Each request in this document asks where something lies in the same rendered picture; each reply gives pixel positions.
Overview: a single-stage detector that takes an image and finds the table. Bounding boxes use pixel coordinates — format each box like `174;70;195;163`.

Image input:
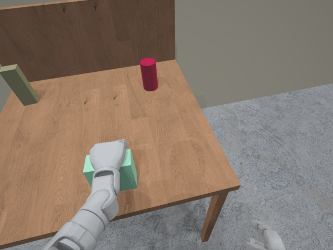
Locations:
0;0;241;250

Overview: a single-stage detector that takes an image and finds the left robot hand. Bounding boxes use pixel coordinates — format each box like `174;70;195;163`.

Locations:
89;139;127;171

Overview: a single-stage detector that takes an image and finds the right robot hand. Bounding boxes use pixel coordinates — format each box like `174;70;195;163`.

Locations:
247;220;286;250

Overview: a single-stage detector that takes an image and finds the robot left forearm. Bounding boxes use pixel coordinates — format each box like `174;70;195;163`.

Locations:
42;167;120;250

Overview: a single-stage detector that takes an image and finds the sponge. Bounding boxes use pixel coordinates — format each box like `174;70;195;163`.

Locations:
83;149;137;191

